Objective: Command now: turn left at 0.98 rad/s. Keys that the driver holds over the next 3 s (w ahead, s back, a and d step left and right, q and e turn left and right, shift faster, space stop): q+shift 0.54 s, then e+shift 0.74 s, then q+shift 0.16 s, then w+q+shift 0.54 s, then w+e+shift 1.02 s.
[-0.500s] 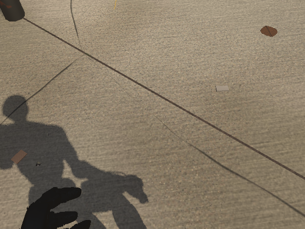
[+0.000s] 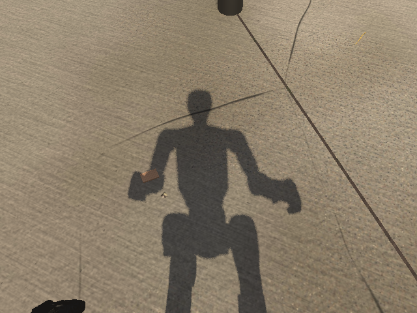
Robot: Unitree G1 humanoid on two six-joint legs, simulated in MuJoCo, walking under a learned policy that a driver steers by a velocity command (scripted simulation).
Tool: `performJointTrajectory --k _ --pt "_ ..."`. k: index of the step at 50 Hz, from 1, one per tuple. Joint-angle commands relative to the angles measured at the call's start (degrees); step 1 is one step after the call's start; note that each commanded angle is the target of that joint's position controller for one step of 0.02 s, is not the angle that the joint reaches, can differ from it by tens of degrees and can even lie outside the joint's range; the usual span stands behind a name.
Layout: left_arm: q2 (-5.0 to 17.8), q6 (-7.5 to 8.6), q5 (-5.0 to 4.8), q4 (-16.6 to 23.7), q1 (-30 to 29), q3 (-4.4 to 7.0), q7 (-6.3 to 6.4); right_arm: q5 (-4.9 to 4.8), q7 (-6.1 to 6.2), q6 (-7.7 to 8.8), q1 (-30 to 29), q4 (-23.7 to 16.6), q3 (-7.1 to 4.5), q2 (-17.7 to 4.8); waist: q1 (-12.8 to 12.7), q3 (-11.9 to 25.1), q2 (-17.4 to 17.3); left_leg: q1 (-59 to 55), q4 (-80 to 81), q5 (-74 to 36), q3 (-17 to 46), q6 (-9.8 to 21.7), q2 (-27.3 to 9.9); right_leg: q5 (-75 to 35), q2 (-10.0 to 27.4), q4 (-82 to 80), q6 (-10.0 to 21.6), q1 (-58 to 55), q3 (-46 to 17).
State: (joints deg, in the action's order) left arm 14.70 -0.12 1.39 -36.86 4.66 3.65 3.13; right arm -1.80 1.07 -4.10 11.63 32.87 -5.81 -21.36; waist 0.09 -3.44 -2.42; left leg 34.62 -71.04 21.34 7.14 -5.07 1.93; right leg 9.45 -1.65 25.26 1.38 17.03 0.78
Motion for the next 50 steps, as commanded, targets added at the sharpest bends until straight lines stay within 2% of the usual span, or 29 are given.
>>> performJointTrajectory --k 1,4,8,11,13,14,15,16,17,18,19,20,21,23,26,28,32,34,35,36,37,38,39,40,42,45,48,49,50 --pt "8.4 -0.01 0.43 3.3 0.7 1.91 0.64 -0.21 0.11 0.86 -2.3 -5.5 -0.28 -2.5 -1.9 6.5 9.7 7.4 1.8 -2.0 -4.5 -2.0 -4.7 -12.4 15.0 -8.5 11.7 -12.6 -9.2" --pt "10.1 -0.19 0.17 2.5 1.5 2.7 0.13 0.25 -0.2 1.0 -3.6 -6.0 0.12 -1.6 -2.5 8.3 10.4 5.1 8.0 -1.5 -5.3 -2.2 -7.2 -13.0 17.3 -8.5 12.5 -14.9 -6.2" --pt "11.8 -0.12 -0.4 1.8 0.2 3.56 -0.84 0.44 -0.97 0.71 -3.5 -5.5 0.32 -0.8 -1.8 8.8 11.4 -3.7 18.1 -1.9 -8.4 -0.2 -7.6 -12.1 18.8 -8.2 11.2 -11.5 -0.3" --pt "12.4 0.37 -1.66 0.9 0.6 4.14 -1.8 0.27 -1.71 -0.19 -3.2 -5.2 -0.27 -1.4 -1.1 9.0 12.1 -9.5 27.1 -1.2 -10.7 2.4 -6.5 -12.8 20.7 -5.7 9.3 -11.6 2.3" --pt "11.9 0.55 -2.78 0.2 0.5 4.26 -2.15 0.12 -2.04 -0.75 -0.4 -4.1 -1.05 -1.5 1.2 9.8 11.0 -16.8 38.1 -5.8 -12.3 5.3 -4.6 -10.6 20.6 -0.2 5.6 -10.4 5.3" --pt "9.9 0.52 -2.88 -1.1 3.0 3.91 -2.4 0.17 -1.51 -0.79 3.4 -2.6 -2.04 -3.1 2.4 9.9 7.7 -24.6 43.7 -10.5 -10.8 7.7 -3.1 -6.7 18.3 6.3 2.1 -5.2 8.1" --pt "7.3 0.42 -1.53 -0.8 4.3 3.27 -2.79 -0.02 -0.53 -0.42 8.2 -1.8 -4.24 -9.7 3.2 8.9 -6.4 -36.0 49.1 -30.1 4.5 12.7 -11.7 11.5 12.1 22.8 -3.3 9.9 12.8" --pt "5.1 0.73 0.59 4.8 -0.4 2.11 -2.35 1.94 -0.24 0.87 5.7 -3.7 -4.87 -16.2 1.0 10.7 -19.8 -39.2 49.0 -37.1 27.2 25.2 -23.5 29.3 3.5 36.9 -7.1 28.7 6.6" --pt "8.4 1.02 0.16 5.2 -5.7 2.93 -1.82 3.14 -0.95 2.57 4.9 -4.5 -4.2 -12.1 5.3 13.4 -10.7 -37.4 50.9 -34.2 24.9 26.7 -22.9 27.6 3.3 44.2 -6.1 29.6 -2.6" --pt "8.6 1.16 -1.0 5.4 -6.4 3.02 -1.5 2.91 -0.83 3.56 3.4 -3.6 -3.32 -10.5 3.4 10.9 -8.9 -34.6 51.3 -30.3 20.5 23.5 -19.8 22.1 3.5 44.5 -4.5 29.5 -4.6" --pt "8.9 1.21 -0.88 4.2 -4.4 3.34 -0.96 1.49 -0.31 3.71 0.3 -3.7 -2.96 -8.8 1.2 9.3 -5.2 -32.5 50.5 -27.3 16.7 20.0 -16.5 16.8 4.3 42.6 -4.0 29.0 -5.4" --pt "9.7 1.12 -0.32 3.7 -2.9 3.62 -0.54 0.38 0.2 3.21 -2.8 -4.1 -2.23 -7.0 -0.3 8.8 -5.1 -30.1 49.8 -27.9 14.5 18.2 -15.0 13.5 4.4 40.6 -4.3 27.5 -5.6" --pt "9.5 1.12 -0.02 3.2 -1.8 3.64 -0.69 0.52 0.68 2.85 -4.3 -4.7 -1.76 -6.4 -1.3 9.5 -5.8 -26.8 49.3 -30.6 13.0 17.6 -13.3 11.0 3.3 40.7 -4.7 23.7 -5.1" --pt "8.0 1.25 -0.33 2.5 -0.4 3.19 -1.19 1.06 1.2 2.49 -4.1 -4.7 -1.63 -6.1 -1.7 11.2 -4.9 -25.4 48.3 -31.6 12.6 17.3 -11.3 8.0 1.1 37.8 -5.5 20.5 -4.9" --pt "6.1 1.27 -0.83 3.0 -2.3 2.25 -1.52 0.65 1.62 2.27 -3.1 -4.3 -2.06 -7.1 -0.7 10.8 -4.9 -25.4 47.2 -27.8 15.7 16.6 -9.6 7.0 -1.5 27.7 -6.1 18.7 -5.9" --pt "6.3 1.18 -1.05 2.3 -1.1 2.01 -1.98 0.88 1.7 2.0 -4.3 -4.5 -1.9 -7.0 -0.7 11.6 -6.4 -25.5 45.9 -25.4 16.2 16.1 -10.0 6.6 -1.4 23.3 -6.0 16.5 -6.0" --pt "6.5 0.91 -1.54 1.8 0.2 1.33 -3.04 2.25 0.71 1.95 -3.3 -3.0 0.46 -3.1 1.6 12.5 -8.1 -22.2 42.9 -32.2 16.0 16.8 -11.9 8.9 1.9 19.7 -5.0 7.0 -3.4" --pt "4.1 1.28 -1.49 1.5 1.6 0.37 -3.93 2.61 0.21 2.4 -4.8 -1.8 2.63 1.6 -0.1 11.4 -6.9 -18.9 42.7 -26.7 14.3 15.3 -10.8 4.6 3.6 9.4 -3.3 -1.3 -2.6" --pt "2.7 1.53 -1.08 1.4 1.8 -0.17 -4.33 2.91 -0.05 2.83 -3.5 -0.6 3.25 3.0 -0.7 10.0 -6.0 -17.3 43.3 -19.5 12.2 13.1 -8.6 -3.3 3.1 0.7 -2.3 -6.2 -2.6" --pt "5.7 1.63 -0.16 2.5 0.0 0.17 -4.28 3.94 -0.07 3.54 -0.4 0.3 3.03 2.7 1.7 8.5 -1.4 -15.9 40.4 -9.9 8.9 10.0 -4.4 -14.4 5.9 0.0 -0.7 -8.1 -8.4" --pt "11.3 1.66 0.0 4.4 -2.5 1.16 -4.03 4.49 0.18 3.93 4.5 0.9 1.99 -0.2 6.2 6.3 7.5 -15.5 35.9 0.1 3.5 6.9 0.9 -21.3 11.0 -0.5 4.1 -4.8 -15.9" --pt "11.1 1.61 -0.5 4.0 -3.3 1.34 -3.9 4.44 0.61 4.17 2.3 0.3 1.5 -1.4 5.9 5.0 13.5 -18.0 35.6 -0.4 0.5 4.1 1.1 -14.1 14.4 -4.0 10.2 1.1 -22.1" --pt "10.4 1.5 -1.1 4.1 -2.3 1.4 -3.85 3.64 1.12 4.21 -1.7 -0.2 0.96 -2.9 3.7 3.7 14.0 -18.6 35.5 -1.9 -0.8 3.7 0.6 -9.2 13.2 -4.8 10.1 2.2 -24.1" --pt "11.2 1.22 -1.72 3.6 0.1 1.88 -3.55 3.12 1.39 4.08 -4.2 -0.8 0.61 -2.9 2.0 4.3 13.6 -17.7 34.1 -1.7 -2.0 3.8 1.4 -7.7 12.5 -4.5 9.5 1.0 -24.9" --pt "13.0 0.89 -2.55 3.8 3.3 2.81 -2.8 2.64 1.21 3.85 -5.0 -1.3 0.53 -0.6 0.6 5.3 14.2 -13.9 31.9 2.2 -3.0 3.7 3.1 -9.0 12.7 -3.7 10.4 -3.2 -28.1" --pt "12.5 0.09 -2.77 3.9 5.9 3.64 -1.76 1.85 0.52 4.67 -6.0 -1.3 0.72 2.2 -1.0 8.3 13.7 -8.8 29.6 9.8 -1.2 3.4 3.6 -14.5 13.0 -2.7 11.4 -10.6 -32.0" --pt "12.3 -1.81 -3.77 4.9 3.2 4.42 -0.86 0.79 -0.2 5.61 -3.6 0.5 0.47 2.6 0.1 10.8 12.0 -13.0 38.2 3.7 -0.8 3.2 3.5 -15.0 10.6 -1.6 9.2 -10.8 -31.5" --pt "12.2 -2.56 -4.23 5.6 1.0 4.53 -0.71 0.6 -0.51 5.79 -1.2 1.7 0.25 2.6 1.6 11.3 11.5 -18.3 44.6 -1.5 -1.7 3.6 3.7 -12.7 8.7 -0.8 7.7 -7.7 -30.0" --pt "11.5 -3.11 -4.53 6.4 -0.6 4.38 -0.59 0.65 -0.68 5.77 1.8 3.2 -0.34 1.5 3.0 11.8 10.6 -26.3 50.9 -8.4 -1.6 4.4 1.8 -7.5 6.4 1.0 5.4 -1.8 -27.9"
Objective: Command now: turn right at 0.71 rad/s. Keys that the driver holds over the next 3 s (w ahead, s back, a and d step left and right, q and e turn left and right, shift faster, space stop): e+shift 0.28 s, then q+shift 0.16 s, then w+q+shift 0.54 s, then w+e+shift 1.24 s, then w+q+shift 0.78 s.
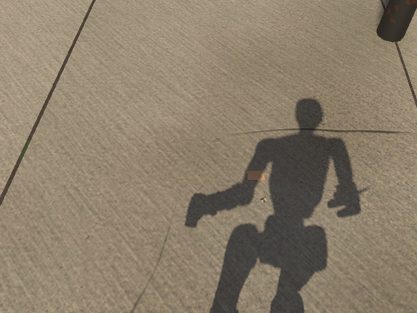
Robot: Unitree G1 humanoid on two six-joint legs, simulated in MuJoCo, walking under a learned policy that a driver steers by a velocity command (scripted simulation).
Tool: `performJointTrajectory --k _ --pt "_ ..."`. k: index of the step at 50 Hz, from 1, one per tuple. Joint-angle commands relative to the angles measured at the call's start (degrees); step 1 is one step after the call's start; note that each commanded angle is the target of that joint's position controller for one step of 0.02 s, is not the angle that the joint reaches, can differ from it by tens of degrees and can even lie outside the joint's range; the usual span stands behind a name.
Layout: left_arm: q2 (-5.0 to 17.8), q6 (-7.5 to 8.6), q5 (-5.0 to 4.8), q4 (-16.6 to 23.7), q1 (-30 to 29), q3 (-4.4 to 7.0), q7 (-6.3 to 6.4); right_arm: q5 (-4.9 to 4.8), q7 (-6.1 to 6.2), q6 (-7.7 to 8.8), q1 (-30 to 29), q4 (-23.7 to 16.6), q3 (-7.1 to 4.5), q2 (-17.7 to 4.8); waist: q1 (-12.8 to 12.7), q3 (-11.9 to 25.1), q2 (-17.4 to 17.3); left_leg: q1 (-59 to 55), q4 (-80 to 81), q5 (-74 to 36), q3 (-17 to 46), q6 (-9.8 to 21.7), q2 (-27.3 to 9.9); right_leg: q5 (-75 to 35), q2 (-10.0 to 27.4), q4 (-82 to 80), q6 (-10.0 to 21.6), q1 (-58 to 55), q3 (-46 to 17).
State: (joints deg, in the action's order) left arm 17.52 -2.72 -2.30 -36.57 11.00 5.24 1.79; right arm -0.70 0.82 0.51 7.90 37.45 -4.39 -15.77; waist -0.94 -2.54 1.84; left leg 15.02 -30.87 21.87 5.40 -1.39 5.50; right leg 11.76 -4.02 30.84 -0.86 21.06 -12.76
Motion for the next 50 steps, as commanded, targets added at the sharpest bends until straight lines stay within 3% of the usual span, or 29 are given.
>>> performJointTrajectory --k 1,2,3,4,5,6,7,10,15,19,21,22,23,24,25,26,27,28,30,33,34,35,37,44,46,47,48,49,50 --pt "6.0 -0.69 -0.45 6.5 -5.9 2.0 0.55 0.34 -0.21 0.72 7.0 -1.0 -2.85 -8.0 3.2 10.2 -0.3 -14.4 14.0 -10.5 8.4 4.3 -10.9 3.4 4.1 3.2 4.2 4.3 -9.4" --pt "4.7 -0.12 -0.07 7.6 -3.3 1.75 0.18 2.72 -0.24 0.28 3.5 -1.7 -3.59 -12.5 0.1 6.9 -17.9 -13.5 15.8 -20.4 23.8 12.6 -24.0 21.2 -3.9 15.5 0.6 16.5 1.9" --pt "9.5 0.63 1.22 6.0 -0.5 3.14 -0.1 3.95 -0.14 0.77 0.5 -4.0 -2.68 -9.2 -0.6 6.2 -12.8 -10.4 14.5 -27.3 23.6 16.4 -29.1 22.8 1.8 28.6 -1.6 17.1 1.7" --pt "11.2 0.57 0.82 4.3 0.7 3.88 -0.53 3.47 0.45 0.89 -2.4 -4.9 -1.66 -6.3 -1.8 5.7 -8.2 -8.8 13.4 -28.9 17.1 15.2 -26.2 19.2 3.0 33.7 -2.4 16.3 3.0" --pt "10.2 0.08 0.73 2.9 2.0 3.77 -0.61 2.54 0.96 0.91 -4.3 -5.2 -1.34 -5.4 -2.3 4.7 -5.8 -8.8 12.5 -27.2 11.1 12.8 -21.7 15.0 3.8 36.0 -3.5 16.7 4.0" --pt "9.0 -0.23 0.81 2.7 1.9 3.38 -0.71 1.66 1.55 0.93 -4.6 -5.0 -1.21 -5.3 -1.7 4.0 -6.3 -10.2 12.0 -28.0 7.5 11.7 -19.9 11.2 4.8 38.6 -4.3 19.1 4.8" --pt "7.5 -0.37 0.67 3.0 1.3 2.78 -1.06 1.54 2.1 0.77 -3.6 -4.8 -1.08 -5.7 -0.9 3.5 -7.3 -10.4 11.6 -32.5 3.8 11.7 -18.7 9.2 5.6 40.1 -5.1 20.0 6.5" --pt "5.5 -0.19 0.12 6.1 -4.2 1.34 -1.73 2.4 2.83 -0.23 1.6 -3.7 -1.42 -7.3 3.1 3.4 -8.3 -14.4 12.1 -36.8 -0.8 13.6 -19.1 6.4 7.4 35.3 -6.9 22.4 10.7" --pt "3.6 -0.09 1.12 8.8 -7.7 -0.05 -2.63 1.81 1.84 -1.01 3.9 -2.5 -2.52 -10.7 4.9 4.6 -7.7 -15.8 12.1 -38.2 -4.1 15.3 -22.2 8.1 9.3 25.0 -6.4 17.4 12.6" --pt "2.3 -0.02 1.81 8.2 -6.6 -0.77 -1.81 -0.03 -0.24 -0.55 2.6 -0.8 -2.17 -11.0 2.9 6.1 -8.8 -12.4 9.6 -42.0 -4.0 15.6 -21.6 12.2 5.2 12.1 -3.4 5.2 14.0" --pt "0.6 0.13 2.35 5.8 -3.2 -1.19 -1.38 -1.06 -1.1 0.24 0.7 0.6 -0.3 -7.1 -0.2 7.4 -8.9 -9.8 6.2 -39.9 -4.1 12.8 -19.0 2.1 4.3 -5.1 -1.0 -6.5 13.9" --pt "2.1 0.32 2.75 5.1 -1.3 -0.95 -1.07 -1.43 -1.51 0.89 2.1 1.9 0.47 -5.7 -1.4 7.9 -7.8 -5.4 4.9 -37.7 -4.6 9.5 -17.6 -10.2 4.7 -14.7 0.4 -16.4 13.0" --pt "6.7 0.34 2.95 4.9 2.7 0.12 -0.29 0.03 -1.86 1.64 3.7 1.8 1.05 -5.1 -1.5 13.5 -4.3 1.3 2.2 -22.6 -5.7 5.4 -14.8 -22.1 10.8 -9.3 1.7 -29.6 7.5" --pt "11.2 0.14 3.25 4.8 5.1 1.07 0.3 1.2 -2.34 2.22 5.8 1.1 2.18 -2.1 -1.2 17.4 6.9 14.0 -5.5 4.6 -10.0 1.6 -9.3 -22.6 21.8 -4.1 9.1 -39.2 -0.9" --pt "12.0 0.46 2.09 2.8 10.0 2.36 0.01 -0.52 -2.25 2.05 2.6 0.2 1.26 -6.0 -6.3 15.7 10.4 20.2 -17.2 16.6 -9.1 0.3 -7.8 5.5 26.9 -11.7 16.5 -33.5 -9.1" --pt "11.1 1.81 1.8 1.9 11.4 2.2 -0.28 -2.23 -2.23 1.89 -0.3 -1.0 -0.3 -9.9 -8.0 9.3 8.7 27.8 -29.1 16.4 -6.0 0.7 -9.6 27.8 27.4 -17.6 17.3 -30.2 -12.7" --pt "10.1 3.29 1.6 1.4 8.4 1.75 -0.34 -2.55 -2.03 1.64 -0.3 -1.1 -0.96 -10.0 -5.6 4.7 9.9 32.0 -34.7 12.6 -4.7 1.5 -10.6 33.7 26.1 -19.6 14.5 -26.6 -12.2" --pt "8.2 4.63 1.23 1.4 5.4 1.15 -0.4 -1.9 -1.75 1.3 1.1 -0.6 -1.32 -9.8 -3.8 1.7 10.3 33.3 -36.2 7.9 -3.4 1.8 -11.5 33.7 24.9 -21.7 12.3 -23.4 -9.2" --pt "4.6 6.68 1.64 1.0 2.2 0.16 -0.47 -1.19 -1.38 1.2 3.0 0.0 -1.39 -7.8 -1.1 -1.3 8.6 32.8 -37.2 -1.5 -1.8 1.4 -12.7 26.6 23.4 -24.8 9.6 -19.0 -2.2" --pt "3.5 8.29 2.62 0.2 1.9 0.4 -0.45 -1.42 -1.17 0.95 4.4 -0.2 -0.98 -5.1 0.2 -0.9 5.7 34.1 -40.3 -10.2 -2.0 -0.1 -13.9 17.0 22.3 -26.1 8.2 -18.6 7.9" --pt "5.5 7.58 5.72 -1.9 5.8 0.37 -1.17 4.78 -3.94 -0.75 1.7 -0.6 -0.93 -5.6 0.0 -1.4 -1.0 31.8 -39.5 -11.0 -4.4 0.3 -11.8 16.2 22.2 -26.7 7.5 -15.2 11.8" --pt "6.2 7.6 5.7 -2.4 6.2 0.83 -1.4 4.32 -5.27 -1.48 1.2 -1.2 -0.99 -4.5 0.3 -2.4 1.5 32.7 -38.7 -12.6 -4.4 0.4 -11.9 15.3 21.9 -26.9 7.2 -15.0 14.1" --pt "6.3 7.98 5.09 -3.2 6.4 0.86 -1.31 2.77 -6.46 -2.1 0.2 -1.8 -0.89 -4.4 0.9 -3.6 4.4 34.4 -36.4 -15.6 -3.4 0.8 -12.9 14.9 22.8 -27.4 6.6 -15.5 16.9" --pt "8.4 7.59 5.51 -7.0 10.0 1.5 -0.85 2.5 -7.24 -2.13 -8.7 -4.7 0.44 -4.5 -0.8 -8.3 3.8 31.0 -19.0 -10.5 -11.4 7.8 -13.6 6.9 23.8 -27.9 5.6 -24.3 28.2" --pt "10.3 6.72 5.21 -7.7 9.9 1.67 -1.03 2.0 -6.18 -2.09 -6.3 -4.3 0.38 -5.2 1.1 -5.3 3.9 22.5 -15.7 -3.1 -16.2 11.1 -9.1 -21.7 22.9 -19.4 5.1 -26.8 32.1" --pt "12.0 6.07 4.99 -8.1 10.0 1.92 -1.22 1.45 -5.21 -1.85 -0.4 -2.8 -0.27 -6.4 4.2 -0.7 4.1 14.3 -16.2 1.2 -18.4 12.6 -4.6 -41.3 23.0 -8.8 5.3 -27.3 33.0" --pt "13.6 5.25 4.24 -7.5 8.5 2.1 -1.72 0.82 -4.26 -1.15 10.2 0.0 -1.35 -8.1 9.7 5.5 3.3 1.0 -14.4 1.3 -19.2 13.9 -0.1 -54.4 22.9 6.7 5.5 -23.8 33.0" --pt "12.8 5.18 3.91 -6.4 7.5 1.45 -2.16 1.46 -3.34 -0.67 24.0 4.8 -3.28 -11.6 15.8 13.1 -1.2 -19.6 -9.6 0.6 -13.7 14.8 1.8 -46.3 21.1 27.5 3.6 -11.3 32.3" --pt "0.7 5.94 4.49 -1.7 9.7 -1.66 -3.04 2.2 -2.59 -0.81 19.7 5.3 -4.84 -20.4 7.9 11.5 -23.1 -31.0 5.9 22.8 19.2 18.7 -14.8 14.0 10.0 46.7 -0.4 16.6 28.9"
Over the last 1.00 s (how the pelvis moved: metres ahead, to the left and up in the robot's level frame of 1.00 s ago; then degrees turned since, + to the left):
0.03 0.05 0.00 22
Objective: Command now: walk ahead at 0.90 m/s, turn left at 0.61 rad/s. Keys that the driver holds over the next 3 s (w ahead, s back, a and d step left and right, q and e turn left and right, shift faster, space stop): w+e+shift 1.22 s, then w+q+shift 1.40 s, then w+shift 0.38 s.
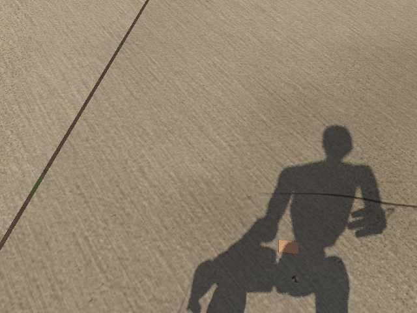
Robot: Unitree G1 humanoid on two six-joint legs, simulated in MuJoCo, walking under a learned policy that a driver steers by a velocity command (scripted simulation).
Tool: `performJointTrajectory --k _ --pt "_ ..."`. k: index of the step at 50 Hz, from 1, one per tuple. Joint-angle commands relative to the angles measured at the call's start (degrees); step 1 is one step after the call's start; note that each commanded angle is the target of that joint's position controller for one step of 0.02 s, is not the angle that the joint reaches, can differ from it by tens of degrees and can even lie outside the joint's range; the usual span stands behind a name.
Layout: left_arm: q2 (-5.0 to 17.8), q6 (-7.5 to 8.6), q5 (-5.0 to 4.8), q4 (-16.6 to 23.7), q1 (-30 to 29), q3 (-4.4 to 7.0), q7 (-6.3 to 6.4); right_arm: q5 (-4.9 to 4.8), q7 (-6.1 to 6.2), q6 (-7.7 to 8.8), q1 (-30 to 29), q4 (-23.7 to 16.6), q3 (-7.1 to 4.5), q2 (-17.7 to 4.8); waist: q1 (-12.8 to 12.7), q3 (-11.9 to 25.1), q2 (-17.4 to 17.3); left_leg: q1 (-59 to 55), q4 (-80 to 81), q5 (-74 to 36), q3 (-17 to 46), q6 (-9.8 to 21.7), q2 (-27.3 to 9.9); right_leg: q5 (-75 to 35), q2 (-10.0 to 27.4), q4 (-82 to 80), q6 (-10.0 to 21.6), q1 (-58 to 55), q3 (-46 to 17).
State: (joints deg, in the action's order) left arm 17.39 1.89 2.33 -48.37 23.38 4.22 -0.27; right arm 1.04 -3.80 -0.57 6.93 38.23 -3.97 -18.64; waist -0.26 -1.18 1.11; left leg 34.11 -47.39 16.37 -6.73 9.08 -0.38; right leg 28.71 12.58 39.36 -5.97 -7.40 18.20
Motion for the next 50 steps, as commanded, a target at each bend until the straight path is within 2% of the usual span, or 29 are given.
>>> performJointTrajectory --k 1,2,3,4,6,10,15,18,20,22,23,24,25,26,27,29,31,33,35,38,40,41,42,43,44,45,46,47,50 --pt "3.5 2.44 0.21 12.9 -9.2 -0.83 -0.97 -0.51 2.21 0.6 21.3 2.2 -5.16 -17.6 8.9 16.4 -16.1 -50.7 34.6 34.2 53.1 9.0 -14.3 -0.8 -11.1 46.9 4.5 50.3 -17.2" --pt "6.1 2.89 -0.96 13.8 -14.3 -0.48 -0.82 0.77 2.53 0.73 19.6 3.0 -4.71 -15.6 9.2 10.0 -8.9 -48.2 35.2 26.0 47.0 6.6 -16.1 -6.9 -8.5 48.5 6.2 55.4 -19.0" --pt "4.9 3.29 -1.85 11.8 -11.5 -1.1 -0.49 1.55 3.07 1.47 19.3 3.7 -4.04 -13.1 6.6 6.0 -4.9 -41.5 33.3 18.4 41.1 5.8 -16.7 -10.6 -5.9 46.5 7.7 54.3 -18.6" --pt "4.4 3.03 -1.37 9.7 -10.4 -1.38 -0.59 1.72 3.21 2.49 15.3 3.6 -2.79 -9.1 3.9 3.4 -0.4 -33.6 32.6 14.6 33.7 3.1 -13.8 -13.8 -3.3 42.0 8.6 50.1 -19.7" --pt "3.4 0.91 -1.05 6.8 -5.3 -1.67 -1.52 1.18 3.06 4.59 11.8 3.5 -0.88 -4.6 -0.1 1.4 -2.3 -23.5 35.7 10.4 26.7 0.5 -12.4 -17.4 -2.3 38.6 8.7 43.1 -22.6" --pt "2.4 -1.18 -2.54 5.9 -11.0 -1.44 -2.67 0.62 2.57 7.18 14.5 6.2 -0.3 -3.9 0.9 -7.6 -1.3 -23.2 42.1 -8.1 9.8 -6.4 -8.4 -25.0 -6.4 27.7 8.9 49.8 -23.9" --pt "0.4 0.19 -2.49 7.2 -18.8 -2.72 -3.63 0.0 3.3 8.24 16.8 8.4 1.59 -1.2 1.9 -7.1 -2.2 -30.9 43.6 -43.5 -5.3 -10.3 -4.2 -35.7 -11.5 10.7 11.3 48.3 -11.3" --pt "1.4 0.17 -2.33 6.3 -15.6 -3.05 -3.91 -0.21 5.18 8.5 15.5 8.7 1.48 -4.1 -1.5 -2.0 -5.3 -37.6 37.5 -74.6 -8.3 -11.8 -6.2 -38.2 -15.9 2.1 13.3 37.7 -5.5" --pt "5.3 -0.81 -2.2 3.4 -5.5 -1.83 -3.31 0.24 7.13 7.23 12.8 8.1 0.46 -7.5 -7.6 3.7 -8.6 -41.6 24.5 -90.9 -8.2 -12.4 -8.6 -33.9 -19.3 1.7 14.5 27.1 -4.5" --pt "10.7 -1.52 -1.98 -3.4 19.2 1.12 -2.24 1.25 7.78 5.23 2.9 5.4 -0.65 -10.2 -21.1 10.1 -8.0 -30.9 -9.3 -86.9 -5.9 -11.5 -9.4 -27.0 -17.5 -0.7 20.3 5.4 -12.3" --pt "10.4 -2.14 -4.6 -5.9 24.9 2.4 -1.53 0.31 6.62 4.89 -5.6 4.2 -0.66 -8.4 -26.5 8.2 5.6 -17.9 -41.4 -33.6 -6.8 -10.6 3.7 -30.9 -13.8 -11.9 24.2 -3.4 -18.5" --pt "10.8 -1.9 -2.85 -5.6 14.6 1.57 -1.2 2.18 5.02 6.3 -3.5 0.2 2.95 4.1 -10.9 0.4 13.5 6.6 -58.1 10.8 2.1 -10.6 8.5 -40.1 -12.7 0.5 26.5 -3.3 -29.8" --pt "12.3 -1.67 -1.72 -1.7 6.1 1.84 -0.53 0.27 4.18 7.22 5.5 -4.4 4.26 5.2 -3.6 12.1 13.2 16.6 -60.6 12.6 14.3 -11.3 7.2 -19.0 -2.4 -12.1 37.2 -10.8 -57.1" --pt "8.6 -1.59 -0.94 0.5 3.3 1.57 0.26 1.96 3.36 8.82 5.8 -4.0 4.73 1.1 -2.5 7.3 1.9 17.5 -50.5 7.6 16.5 -8.7 3.3 3.3 1.2 -26.8 34.7 -2.5 -67.6" --pt "5.9 -1.05 -0.41 0.4 0.7 1.02 0.45 2.48 3.01 8.84 3.2 -3.6 4.02 -2.3 0.1 1.4 -7.6 14.5 -42.4 3.9 16.5 -8.7 0.1 8.9 0.3 -30.0 31.3 7.5 -64.9" --pt "7.5 0.97 -0.88 0.8 -0.8 0.97 0.63 4.26 3.39 6.37 2.1 -3.1 4.58 -2.4 2.9 -4.5 -10.1 8.1 -32.1 3.8 14.5 -10.7 -3.0 0.8 -4.9 -30.7 28.3 21.8 -55.7" --pt "7.7 2.64 -1.47 0.7 -1.1 0.84 0.39 3.86 3.18 4.4 -1.5 -4.4 5.31 -1.7 2.9 -7.2 -8.8 1.0 -19.5 0.0 11.3 -13.0 -5.7 -5.8 -9.6 -32.5 27.1 33.2 -47.3" --pt "8.4 3.16 -1.77 1.0 -0.5 1.49 0.14 2.17 2.81 4.33 -7.6 -6.7 6.04 -0.6 0.0 -6.8 -4.7 -4.8 -5.5 -8.4 9.3 -14.1 -6.4 -14.0 -12.7 -32.5 25.5 36.2 -41.6" --pt "8.6 3.1 -2.51 0.9 1.1 2.11 -0.45 0.77 2.69 4.4 -12.7 -8.4 6.7 1.2 -3.9 -5.4 -1.4 -7.8 5.8 -17.0 7.8 -14.0 -4.8 -19.5 -14.4 -31.0 22.4 32.5 -39.9" --pt "9.9 2.71 -2.46 1.1 2.7 3.03 -0.86 0.18 2.89 5.01 -14.2 -9.3 6.19 0.0 -6.6 -2.0 1.7 -9.7 14.8 -20.3 7.5 -12.8 -1.8 -30.5 -13.2 -25.7 19.8 22.2 -41.2" --pt "10.8 2.56 -2.15 1.6 1.9 3.48 -0.44 0.4 3.39 5.66 -10.9 -8.4 5.12 -2.4 -5.0 1.0 2.8 -15.3 19.5 -16.1 8.4 -12.0 0.2 -38.2 -12.2 -19.3 17.6 17.1 -42.8" --pt "12.1 2.71 -1.77 2.0 0.8 3.74 -0.52 0.32 3.98 6.03 -4.9 -6.8 3.84 -5.2 -1.9 5.2 2.3 -22.3 19.8 -10.8 8.4 -11.1 1.7 -45.3 -12.6 -11.8 16.3 15.7 -42.4" --pt "13.4 3.04 -1.76 2.6 -2.3 3.96 -0.85 0.48 4.64 6.48 5.7 -4.3 2.5 -7.7 4.8 11.0 0.7 -34.2 19.5 -7.6 8.7 -9.9 0.5 -46.9 -14.9 0.7 14.9 18.7 -40.0" --pt "9.7 3.89 -1.94 4.4 -5.2 2.94 -0.83 1.65 5.83 6.83 19.7 -2.0 0.48 -12.2 11.2 18.4 -3.0 -48.6 18.1 8.1 17.0 -8.0 -9.1 -36.5 -17.3 18.4 14.2 27.7 -36.1" --pt "-0.7 4.23 -4.32 7.9 -1.3 0.27 -0.6 4.24 6.04 6.5 21.9 -1.5 -0.77 -17.0 7.1 24.9 -20.3 -61.8 28.1 27.7 47.0 -3.4 -27.2 2.5 -23.0 35.4 12.4 45.9 -29.0" --pt "2.2 3.23 -3.61 8.7 -1.8 -0.63 -0.34 2.99 5.74 5.6 15.9 -1.5 -1.51 -15.5 4.4 22.3 -22.2 -56.9 34.5 37.7 60.1 -0.6 -27.9 -2.7 -17.8 42.3 13.1 54.5 -25.6" --pt "5.9 2.14 -1.99 8.0 -7.3 0.08 -0.37 2.34 5.49 5.25 10.6 -2.7 -0.3 -8.8 4.9 13.0 -12.1 -48.8 33.6 33.9 48.5 -1.8 -24.1 -8.8 -14.0 42.2 13.0 56.4 -23.8" --pt "6.5 1.64 -1.07 8.3 -10.1 0.33 -1.13 2.04 5.1 5.07 9.5 -1.7 0.5 -5.4 4.6 8.2 -5.9 -42.5 32.5 20.9 37.0 -2.9 -20.9 -12.1 -11.9 39.0 12.6 55.1 -22.8" --pt "2.6 -0.48 0.04 11.2 -14.4 -0.68 -3.55 1.31 4.57 5.94 14.8 4.1 1.65 -1.0 2.7 2.3 -8.0 -34.8 33.4 0.0 19.7 -5.8 -15.9 -13.6 -8.2 36.9 11.5 54.4 -22.7"
Over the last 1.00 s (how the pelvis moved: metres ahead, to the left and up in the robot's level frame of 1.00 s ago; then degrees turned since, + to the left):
0.24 0.02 -0.04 8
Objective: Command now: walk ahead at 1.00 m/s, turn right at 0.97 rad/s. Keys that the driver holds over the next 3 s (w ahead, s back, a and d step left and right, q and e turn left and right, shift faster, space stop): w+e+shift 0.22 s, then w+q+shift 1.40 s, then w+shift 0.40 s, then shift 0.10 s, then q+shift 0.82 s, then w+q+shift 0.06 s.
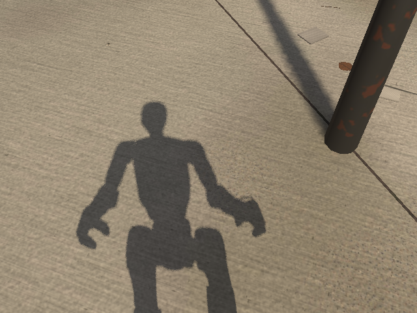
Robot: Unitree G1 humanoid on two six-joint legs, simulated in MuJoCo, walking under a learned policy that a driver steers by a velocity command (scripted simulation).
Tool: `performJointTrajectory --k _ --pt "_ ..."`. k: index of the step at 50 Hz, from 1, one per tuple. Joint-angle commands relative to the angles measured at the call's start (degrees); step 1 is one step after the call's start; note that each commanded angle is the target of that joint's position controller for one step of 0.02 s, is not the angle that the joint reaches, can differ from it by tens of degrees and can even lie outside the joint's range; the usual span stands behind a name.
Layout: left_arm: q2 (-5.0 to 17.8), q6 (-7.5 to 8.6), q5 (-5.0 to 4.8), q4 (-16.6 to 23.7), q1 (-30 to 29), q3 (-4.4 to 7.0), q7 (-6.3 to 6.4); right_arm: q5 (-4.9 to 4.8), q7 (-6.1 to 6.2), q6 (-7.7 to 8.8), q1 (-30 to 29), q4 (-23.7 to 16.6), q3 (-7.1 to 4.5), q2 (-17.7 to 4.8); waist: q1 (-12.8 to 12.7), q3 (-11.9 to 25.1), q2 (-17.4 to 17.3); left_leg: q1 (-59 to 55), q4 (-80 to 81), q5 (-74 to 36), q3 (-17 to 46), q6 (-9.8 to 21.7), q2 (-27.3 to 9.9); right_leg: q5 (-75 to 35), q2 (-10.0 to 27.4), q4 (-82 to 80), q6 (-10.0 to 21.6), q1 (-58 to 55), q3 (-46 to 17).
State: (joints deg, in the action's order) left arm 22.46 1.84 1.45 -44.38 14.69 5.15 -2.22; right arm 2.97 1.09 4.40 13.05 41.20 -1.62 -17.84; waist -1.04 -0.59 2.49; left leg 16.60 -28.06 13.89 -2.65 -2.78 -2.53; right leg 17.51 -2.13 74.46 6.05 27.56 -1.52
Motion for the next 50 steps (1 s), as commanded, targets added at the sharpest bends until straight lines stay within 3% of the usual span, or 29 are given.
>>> performJointTrajectory --k 1,5,9,11,13,14,15,16,17,18,19,20,23,26,28,32,33,35,37,38,39,40,41,42,43,44,46,47,50 --pt "-3.5 -1.06 0.81 8.5 -7.0 -2.1 -1.97 -1.19 -0.77 1.52 9.5 2.2 -0.55 -1.0 2.7 0.9 -9.3 -16.6 14.6 -2.2 12.7 5.7 -13.8 -3.1 7.0 1.8 -0.6 20.8 -2.7" --pt "-3.4 -1.81 0.55 13.7 -13.1 -3.5 -2.96 -1.27 -1.26 3.25 6.8 3.3 -1.05 -3.4 -0.3 -2.9 -8.8 -10.2 19.8 -15.0 -0.2 5.2 -12.8 -12.9 7.7 -6.3 -0.9 19.5 -0.3" --pt "-3.2 -1.72 0.5 15.6 -21.4 -4.49 -4.28 -1.03 -0.74 3.32 11.1 6.1 -1.5 -5.6 1.4 -8.3 -4.9 -11.8 22.2 -32.8 -11.1 3.0 -9.4 -16.8 4.6 -24.6 2.0 12.1 9.4" --pt "-2.5 -1.45 0.42 14.4 -20.1 -4.38 -3.94 -0.94 -0.05 2.57 13.7 6.4 -2.11 -8.7 0.2 -5.2 -6.5 -17.2 14.7 -61.8 -13.5 2.0 -9.6 -14.0 -0.4 -28.7 4.2 4.8 13.7" --pt "-0.7 -0.86 1.47 10.7 -9.1 -3.63 -2.85 -0.92 0.93 1.27 14.5 7.0 -2.41 -11.7 -6.2 1.3 -9.3 -16.1 0.0 -75.1 -11.8 3.3 -12.8 -9.2 -4.2 -31.7 6.4 -11.4 10.5" --pt "1.5 -0.65 1.52 6.2 3.5 -2.36 -1.69 -0.77 0.91 0.78 12.3 6.3 -2.25 -12.3 -11.6 5.9 -10.1 -11.7 -12.4 -73.9 -10.3 5.2 -13.9 -8.1 -4.3 -34.7 8.3 -25.1 6.2" --pt "4.9 -0.64 1.57 2.7 11.9 -0.44 -0.25 -0.91 0.49 0.31 10.2 5.7 -2.31 -12.0 -15.5 8.6 -7.6 -1.6 -31.9 -53.9 -11.0 6.0 -10.0 -5.8 -1.9 -40.8 9.4 -38.9 1.1" --pt "10.9 -0.82 1.12 3.0 8.3 0.96 1.02 -0.52 -0.26 0.57 12.8 2.8 -0.72 -3.6 -6.8 12.0 9.9 14.4 -56.0 15.2 -9.5 5.2 -1.0 -11.1 12.9 -38.3 8.0 -49.0 -16.3" --pt "12.1 -1.01 1.5 6.0 8.1 1.29 1.76 -4.0 -0.13 0.76 16.5 -0.4 -0.49 -5.1 -6.2 26.1 8.5 26.3 -67.5 14.7 5.0 6.0 2.5 -4.0 24.6 -48.6 16.0 -58.9 -39.8" --pt "8.2 -0.75 1.34 5.1 7.9 1.07 2.46 -4.01 -0.05 1.09 8.5 -0.4 -1.0 -7.9 -7.9 17.9 -1.8 29.9 -65.7 7.1 6.9 6.2 0.3 2.0 22.0 -55.0 13.6 -50.4 -35.3" --pt "5.3 0.17 1.21 3.2 5.3 0.21 2.83 -4.05 -0.56 1.06 8.0 -0.1 -0.64 -6.2 -4.2 6.1 -3.4 29.3 -60.4 4.1 6.0 6.1 -1.8 1.0 20.8 -58.2 12.2 -37.5 -28.4" --pt "2.6 1.54 1.34 2.3 3.2 -0.47 2.63 -2.95 -0.93 0.42 7.4 0.8 -0.35 -4.8 -1.2 1.7 -7.4 25.9 -55.4 3.0 7.1 6.0 -4.1 -1.3 18.8 -59.9 10.5 -28.3 -23.6" --pt "-1.8 4.56 0.24 0.4 1.8 -1.93 2.37 -1.67 -2.75 -3.15 11.6 4.6 -0.25 -1.7 3.8 -3.3 -5.0 17.8 -47.2 1.0 8.7 4.9 -6.6 -4.5 14.7 -65.9 6.1 -14.4 -10.9" --pt "-1.9 6.55 -0.46 -1.9 3.7 -1.73 1.33 -2.7 -3.5 -3.79 2.3 1.9 -0.3 -0.4 2.4 -7.4 -2.6 23.3 -37.6 -8.2 6.3 5.9 -6.6 -16.7 10.5 -69.8 1.7 -14.9 1.3" --pt "-2.3 7.21 -0.55 -2.5 3.9 -1.91 1.05 -3.25 -3.92 -3.33 -0.9 1.2 0.03 0.4 2.0 -7.1 -1.8 22.8 -30.4 -15.8 2.6 7.1 -4.9 -26.6 7.4 -70.2 -0.6 -16.7 8.7" --pt "-2.6 7.16 -1.18 -4.4 7.8 -3.19 2.35 -2.24 -5.25 -2.18 -9.2 -1.2 0.69 1.1 -0.1 -7.5 -2.0 18.6 -13.9 -25.4 -6.3 10.0 -0.1 -52.5 8.9 -70.4 -4.2 -24.8 14.6" --pt "-1.7 6.64 -1.07 -4.2 7.9 -3.51 3.26 -2.84 -5.61 -2.42 -7.3 -0.1 0.49 0.6 0.7 -2.6 -0.5 13.7 -13.2 -25.6 -8.0 10.6 3.3 -67.0 8.8 -67.7 -5.5 -28.8 15.6" --pt "3.1 5.01 0.1 -4.7 11.3 -2.4 5.21 -2.33 -5.85 -2.5 -6.9 -1.0 0.15 -1.6 2.1 -2.1 3.6 10.0 -11.1 -16.3 -11.2 11.9 7.1 -85.3 11.3 -56.3 -7.2 -33.2 14.7" --pt "6.7 3.4 1.42 -2.1 4.0 -1.11 6.2 -1.91 -5.03 -2.61 14.6 5.2 -2.4 -7.4 13.8 6.8 4.3 -11.4 -9.9 -10.6 -6.9 14.8 9.7 -85.8 12.6 -29.9 -7.2 -27.0 12.9" --pt "6.9 2.86 1.22 -0.6 -2.1 -0.52 5.63 -1.76 -3.75 -2.43 27.2 8.4 -4.53 -10.9 20.9 9.7 -1.4 -23.5 -4.9 -12.7 -1.3 19.5 6.6 -62.9 7.8 -2.2 -7.6 -16.9 14.1" --pt "-3.3 4.35 1.96 2.6 -3.5 -3.29 4.15 -2.19 -2.41 -3.16 25.1 9.8 -5.52 -14.4 14.1 8.2 -16.8 -36.9 -11.2 -21.4 12.3 23.0 -2.7 11.2 -2.2 20.6 -8.3 8.8 10.0" --pt "-3.7 5.46 -0.8 7.5 1.8 -4.31 3.98 -0.88 -1.99 -3.25 20.6 7.2 -6.51 -18.6 9.0 19.4 -16.5 -47.3 -0.5 -4.6 40.2 34.8 -13.0 14.2 -2.4 31.0 -9.2 24.2 -2.1" --pt "-1.5 6.57 0.66 7.6 -1.7 -5.11 3.53 -1.34 -1.14 -3.25 16.9 5.0 -5.94 -13.7 9.3 14.3 -4.1 -39.2 11.3 9.0 47.2 31.5 -13.9 6.1 1.5 22.5 -6.9 25.5 -6.0" --pt "-0.1 6.78 0.59 8.8 -4.2 -4.93 3.66 -2.13 -0.97 -3.62 14.0 5.3 -4.93 -10.1 6.0 5.0 3.2 -26.6 14.6 11.7 43.1 27.5 -12.4 2.5 4.1 15.6 -6.2 22.9 -5.5" --pt "-0.8 6.03 1.68 9.1 -4.9 -5.21 3.71 -2.32 -0.98 -3.31 11.6 5.4 -4.35 -8.9 2.7 0.4 5.5 -16.6 15.8 8.2 38.4 25.2 -9.5 3.1 5.6 11.2 -6.7 19.5 -4.6" --pt "-1.2 4.3 2.81 9.3 -3.7 -5.6 3.61 -2.22 -0.77 -2.36 9.9 4.5 -4.04 -9.1 0.4 -1.8 5.3 -8.8 16.3 5.4 34.9 24.5 -7.0 4.3 6.7 8.5 -7.6 15.8 -4.6" --pt "-2.3 1.51 3.14 11.0 -4.7 -6.05 2.73 -2.56 -1.43 -0.53 8.5 3.9 -3.25 -7.7 -1.8 -5.2 3.5 3.8 19.1 6.6 28.4 23.2 -2.0 4.4 9.6 -2.4 -9.3 11.4 -3.2" --pt "-2.6 1.39 3.31 12.2 -7.1 -6.37 2.12 -2.47 -1.7 -0.16 7.4 3.1 -3.65 -8.6 -1.5 -5.9 2.6 6.8 21.1 3.8 26.4 23.4 -0.6 0.3 10.1 -8.3 -9.5 10.6 -1.2" --pt "-3.1 1.75 1.14 15.2 -16.7 -6.89 1.25 -3.18 -2.1 0.56 9.7 2.5 -3.97 -8.1 3.0 -6.1 -2.0 7.8 21.0 -4.9 22.1 20.1 3.5 -17.1 9.9 -26.6 -9.7 4.9 0.4"
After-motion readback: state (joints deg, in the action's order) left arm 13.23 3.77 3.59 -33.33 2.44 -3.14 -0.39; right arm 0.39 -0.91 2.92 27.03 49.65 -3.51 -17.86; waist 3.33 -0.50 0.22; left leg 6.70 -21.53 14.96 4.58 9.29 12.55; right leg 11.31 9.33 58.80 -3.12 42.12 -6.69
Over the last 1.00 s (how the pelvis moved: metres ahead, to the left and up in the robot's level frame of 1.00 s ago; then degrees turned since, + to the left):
0.87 0.01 0.04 -38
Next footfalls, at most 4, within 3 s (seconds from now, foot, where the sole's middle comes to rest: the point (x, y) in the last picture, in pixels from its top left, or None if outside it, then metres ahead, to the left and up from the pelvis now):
0.30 right None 0.43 -0.09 -0.77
0.76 left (233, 201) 0.88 -0.06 -0.77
1.18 right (264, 120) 1.31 -0.20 -0.77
1.62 left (180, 83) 1.54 0.18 -0.77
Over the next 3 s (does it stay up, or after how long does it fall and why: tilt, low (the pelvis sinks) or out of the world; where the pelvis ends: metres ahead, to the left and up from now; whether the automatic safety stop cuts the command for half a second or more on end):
stays up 2.02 0.62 0.00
